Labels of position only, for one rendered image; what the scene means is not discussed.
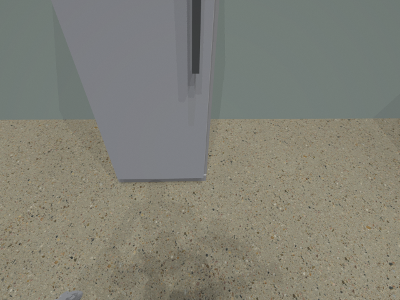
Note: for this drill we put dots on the fridge door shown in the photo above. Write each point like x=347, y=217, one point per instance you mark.
x=134, y=59

